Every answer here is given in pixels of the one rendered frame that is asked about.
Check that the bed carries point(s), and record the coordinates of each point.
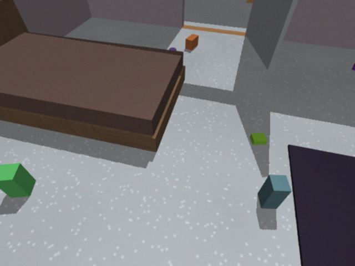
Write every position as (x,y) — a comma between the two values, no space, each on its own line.
(116,93)

